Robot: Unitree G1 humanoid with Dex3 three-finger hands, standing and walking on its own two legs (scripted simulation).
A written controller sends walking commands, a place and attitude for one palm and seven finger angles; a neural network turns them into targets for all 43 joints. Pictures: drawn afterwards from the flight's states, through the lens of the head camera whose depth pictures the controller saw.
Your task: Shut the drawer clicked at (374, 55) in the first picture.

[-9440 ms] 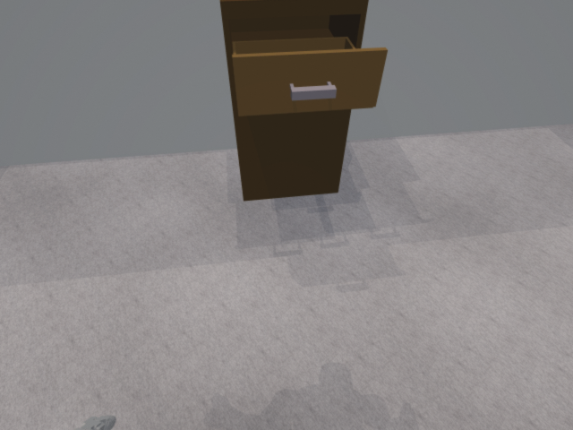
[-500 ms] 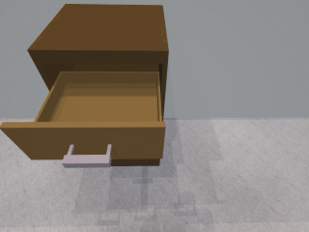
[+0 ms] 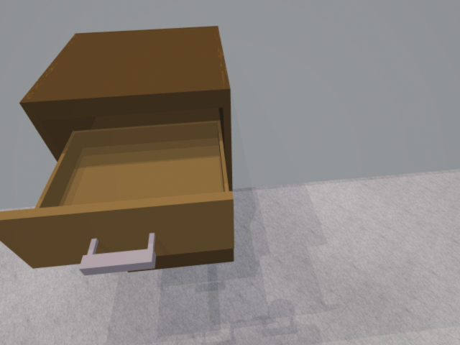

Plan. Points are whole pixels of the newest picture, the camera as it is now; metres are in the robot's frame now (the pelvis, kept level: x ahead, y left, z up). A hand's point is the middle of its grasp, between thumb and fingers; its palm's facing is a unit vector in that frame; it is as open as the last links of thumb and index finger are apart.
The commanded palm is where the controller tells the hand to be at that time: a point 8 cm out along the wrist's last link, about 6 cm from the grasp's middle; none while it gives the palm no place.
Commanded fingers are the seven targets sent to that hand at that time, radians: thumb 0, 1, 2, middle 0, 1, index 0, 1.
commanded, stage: come to a stop and stand still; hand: left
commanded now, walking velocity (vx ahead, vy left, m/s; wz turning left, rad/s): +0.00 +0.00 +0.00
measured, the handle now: (121, 251) +0.30 +0.22 -0.01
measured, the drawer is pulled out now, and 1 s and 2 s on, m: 0.30 0.30 0.29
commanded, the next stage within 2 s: look again from close up in 0.70 s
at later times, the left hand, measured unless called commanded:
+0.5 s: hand out of the picture +0.01 +0.16 -0.17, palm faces +0.02 -0.99 -0.15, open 7.4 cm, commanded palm none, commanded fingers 0.00 0.90 0.90 -0.20 -0.30 -0.20 -0.30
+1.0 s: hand out of the picture +0.02 +0.17 -0.17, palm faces +0.01 -0.98 -0.18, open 7.4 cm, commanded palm none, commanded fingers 0.00 0.90 0.90 -0.20 -0.30 -0.20 -0.30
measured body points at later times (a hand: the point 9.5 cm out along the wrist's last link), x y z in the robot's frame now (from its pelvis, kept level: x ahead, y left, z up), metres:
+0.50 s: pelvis +0.03 +0.01 +0.01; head +0.04 +0.01 +0.46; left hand +0.01 +0.21 -0.16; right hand +0.03 -0.21 -0.15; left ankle +0.01 +0.10 -0.73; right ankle +0.01 -0.08 -0.73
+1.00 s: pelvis +0.03 +0.01 +0.01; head +0.03 +0.01 +0.46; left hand +0.02 +0.22 -0.15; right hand +0.00 -0.19 -0.16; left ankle +0.01 +0.10 -0.73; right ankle +0.01 -0.08 -0.73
